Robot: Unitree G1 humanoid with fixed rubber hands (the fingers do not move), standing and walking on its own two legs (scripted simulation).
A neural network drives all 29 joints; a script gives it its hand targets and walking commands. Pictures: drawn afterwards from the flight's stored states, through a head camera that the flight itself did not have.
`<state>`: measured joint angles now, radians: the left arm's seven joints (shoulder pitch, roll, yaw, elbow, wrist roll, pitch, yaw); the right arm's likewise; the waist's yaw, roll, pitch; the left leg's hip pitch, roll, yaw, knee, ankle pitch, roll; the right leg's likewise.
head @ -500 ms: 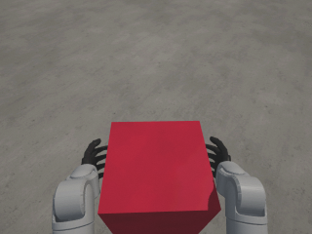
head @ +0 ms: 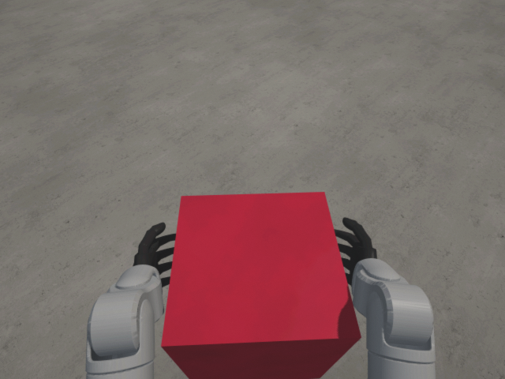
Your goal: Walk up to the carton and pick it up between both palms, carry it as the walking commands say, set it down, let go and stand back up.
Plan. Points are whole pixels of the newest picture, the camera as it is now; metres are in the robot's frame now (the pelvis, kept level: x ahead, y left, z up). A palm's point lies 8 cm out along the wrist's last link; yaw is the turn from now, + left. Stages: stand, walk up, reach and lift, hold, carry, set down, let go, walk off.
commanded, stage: carry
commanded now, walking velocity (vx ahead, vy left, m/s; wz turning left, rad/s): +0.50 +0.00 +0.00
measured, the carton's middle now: (255, 293) +0.27 +0.01 -0.01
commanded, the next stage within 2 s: none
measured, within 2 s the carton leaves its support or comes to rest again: neither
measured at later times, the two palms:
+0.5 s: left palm (175, 121) +0.61 +0.17 +0.06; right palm (319, 125) +0.58 -0.13 +0.07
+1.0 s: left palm (206, 47) +0.92 +0.14 +0.07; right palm (315, 47) +0.93 -0.16 +0.06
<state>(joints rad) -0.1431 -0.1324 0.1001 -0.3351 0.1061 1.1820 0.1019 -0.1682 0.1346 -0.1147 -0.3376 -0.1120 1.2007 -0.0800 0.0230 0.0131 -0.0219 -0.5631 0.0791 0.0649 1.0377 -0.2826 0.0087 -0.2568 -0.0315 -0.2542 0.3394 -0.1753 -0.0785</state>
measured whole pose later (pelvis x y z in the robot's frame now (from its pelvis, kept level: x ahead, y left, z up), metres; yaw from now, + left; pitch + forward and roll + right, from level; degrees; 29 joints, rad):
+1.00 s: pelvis +0.65 -0.02 +0.00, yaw +0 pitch +5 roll +2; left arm -0.14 -0.13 0.10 -0.36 0.10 1.17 0.10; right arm -0.16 0.13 -0.11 -0.37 -0.11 1.19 -0.08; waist 0.01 0.01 0.00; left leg -0.58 0.09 0.07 0.95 -0.26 0.00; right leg -0.23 -0.03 -0.23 0.30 -0.16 -0.07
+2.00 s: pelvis +0.99 +0.00 +0.00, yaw -3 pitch +6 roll +1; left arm -0.17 -0.13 0.11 -0.30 0.12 1.18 0.09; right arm -0.16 0.13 -0.11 -0.31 -0.11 1.18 -0.08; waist -0.01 0.00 -0.12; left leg -0.28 0.05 0.17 0.53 -0.22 0.01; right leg -0.14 -0.05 -0.16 0.41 -0.28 0.03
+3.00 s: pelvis +0.95 +0.05 -0.02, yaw -16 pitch +4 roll +1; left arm -0.18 -0.14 0.11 -0.33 0.11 1.19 0.10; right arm -0.17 0.14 -0.12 -0.35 -0.10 1.20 -0.09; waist 0.01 0.00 -0.01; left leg -0.48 0.04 0.07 0.92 -0.47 -0.06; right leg -0.44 -0.07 -0.06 0.63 -0.26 0.01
